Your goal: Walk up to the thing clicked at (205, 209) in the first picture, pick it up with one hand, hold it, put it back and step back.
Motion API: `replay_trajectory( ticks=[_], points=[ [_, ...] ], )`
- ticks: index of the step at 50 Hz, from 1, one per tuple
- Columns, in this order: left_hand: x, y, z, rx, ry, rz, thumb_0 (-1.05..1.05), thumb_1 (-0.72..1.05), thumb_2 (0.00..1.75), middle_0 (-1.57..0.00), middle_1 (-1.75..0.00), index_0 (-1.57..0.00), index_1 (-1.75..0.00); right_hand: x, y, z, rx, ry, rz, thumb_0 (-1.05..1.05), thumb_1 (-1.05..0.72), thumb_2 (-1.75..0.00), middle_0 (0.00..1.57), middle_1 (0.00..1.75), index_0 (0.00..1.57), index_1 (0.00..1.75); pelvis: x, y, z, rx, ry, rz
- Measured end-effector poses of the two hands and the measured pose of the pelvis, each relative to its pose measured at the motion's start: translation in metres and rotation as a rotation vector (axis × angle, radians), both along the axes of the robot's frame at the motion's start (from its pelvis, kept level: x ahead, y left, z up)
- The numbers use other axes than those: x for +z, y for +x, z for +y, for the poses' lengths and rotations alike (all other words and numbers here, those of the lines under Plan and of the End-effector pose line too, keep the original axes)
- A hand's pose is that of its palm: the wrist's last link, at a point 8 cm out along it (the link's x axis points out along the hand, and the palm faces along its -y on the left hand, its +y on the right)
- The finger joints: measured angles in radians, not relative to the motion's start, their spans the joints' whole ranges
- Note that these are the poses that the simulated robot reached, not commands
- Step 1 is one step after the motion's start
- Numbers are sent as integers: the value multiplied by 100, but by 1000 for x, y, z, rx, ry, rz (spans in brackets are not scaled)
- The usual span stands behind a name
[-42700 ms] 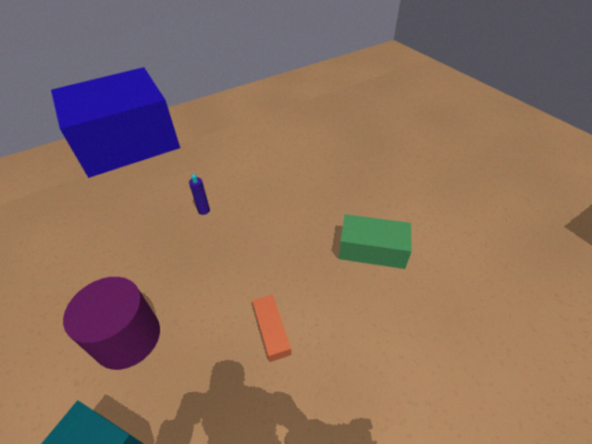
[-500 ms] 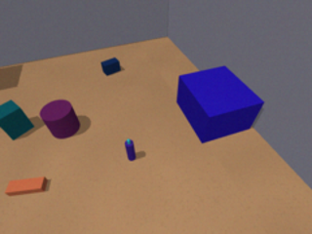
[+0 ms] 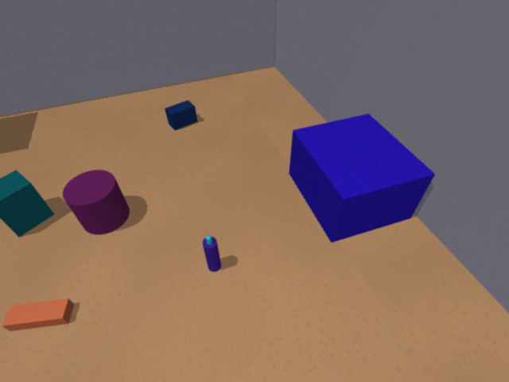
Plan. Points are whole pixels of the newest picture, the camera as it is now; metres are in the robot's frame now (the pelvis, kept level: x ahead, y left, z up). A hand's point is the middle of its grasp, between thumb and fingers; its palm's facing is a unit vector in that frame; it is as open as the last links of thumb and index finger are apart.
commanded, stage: walk up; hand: left
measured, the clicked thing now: (211, 252) +0.77 +0.22 -0.66
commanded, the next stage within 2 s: none
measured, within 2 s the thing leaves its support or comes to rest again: neither
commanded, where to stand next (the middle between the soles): +0.43 +0.02 m, yaw +0 degrees
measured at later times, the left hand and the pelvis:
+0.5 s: hand (105, 352) +0.22 +0.30 -0.14, palm faces -0.08 -0.93 -0.36, open 7.4 cm; pelvis +0.16 +0.03 +0.00, yaw -2 degrees
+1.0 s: hand (123, 285) +0.36 +0.32 -0.15, palm faces -0.04 -0.93 -0.37, open 7.4 cm; pelvis +0.33 +0.04 -0.02, yaw +0 degrees
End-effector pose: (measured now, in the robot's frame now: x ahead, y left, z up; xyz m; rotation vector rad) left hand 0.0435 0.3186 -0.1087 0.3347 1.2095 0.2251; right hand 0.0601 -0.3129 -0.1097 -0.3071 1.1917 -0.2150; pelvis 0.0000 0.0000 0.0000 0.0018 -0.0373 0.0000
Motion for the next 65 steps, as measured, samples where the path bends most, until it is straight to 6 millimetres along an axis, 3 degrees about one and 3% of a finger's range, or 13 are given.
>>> replay_trajectory(
  ticks=[4, 8, 13, 18, 23, 30, 33, 38, 43, 52, 59, 65],
  points=[
    [1, -3, 7, 26, 12, 24, 0, 90, 89, -21, -30, -21, -30, -1, 21, -7, 10, -23, 20, 1, -90, -90, 21, 30, 20, 30, -3, 22, 3, 8, -21, 4],
    [1, -4, 19, 51, 13, 76, 0, 90, 89, -21, -30, -21, -30, 6, 59, 2, 57, -38, 12, 1, -90, -90, 20, 30, 20, 30, -1, 45, 14, 8, -22, 3],
    [-14, 18, 40, 49, 9, 143, 1, 90, 89, -21, -30, -21, -30, 10, 110, 23, 80, -53, -80, 1, -90, -90, 20, 30, 20, 30, -11, 75, 32, -6, 2, -13],
    [-7, 79, 40, -11, -10, 79, 1, 91, 89, -21, -30, -21, -30, 21, 127, 38, 39, -33, -108, 1, -90, -90, 21, 30, 20, 30, 0, 108, 36, -16, -3, -20],
    [4, 148, 35, -73, -17, -8, 1, 91, 89, -21, -30, -21, -30, 20, 137, 38, 21, -16, -86, 1, -90, -90, 21, 30, 21, 30, 4, 142, 34, -26, 8, -28],
    [13, 241, 17, -129, 27, -117, 1, 90, 89, -21, -30, -21, -30, -10, 159, 14, -18, 14, -33, 1, -90, -90, 21, 30, 21, 30, -12, 199, 16, -22, 19, -26],
    [15, 266, 10, -117, 52, -174, 0, 90, 89, -21, -30, -21, -30, -23, 181, 7, -7, 14, 1, 1, -90, -90, 21, 30, 20, 30, -19, 218, 8, -13, -1, -30],
    [26, 281, 3, -89, 42, -165, 0, 90, 89, -21, -30, -21, -30, -17, 226, 8, 30, 27, 0, 1, -90, -90, 20, 30, 20, 30, -8, 247, 9, -7, -6, -27],
    [24, 289, 11, -74, 28, -109, 0, 90, 89, -21, -30, -21, -30, -3, 266, 13, 61, 17, -9, 1, -90, -90, 20, 30, 20, 30, -2, 279, 16, -7, -10, -13],
    [-17, 327, 48, -40, -6, -14, 1, 90, 89, -21, -30, -21, -30, 8, 341, 39, 76, -80, -66, 1, -90, -90, 20, 30, 20, 30, -18, 335, 49, -13, -10, -9],
    [-18, 371, 48, -74, -28, -5, 1, 91, 89, -21, -30, -21, -30, 24, 367, 53, 54, -82, -112, 1, -90, -90, 21, 30, 21, 30, -8, 360, 52, -38, -11, -11],
    [-16, 395, 41, -84, -2, -5, 1, 91, 89, -21, -30, -21, -30, 10, 380, 41, 40, -72, -99, 1, -90, -90, 21, 30, 21, 30, -14, 374, 45, -49, -9, -9]
  ],
)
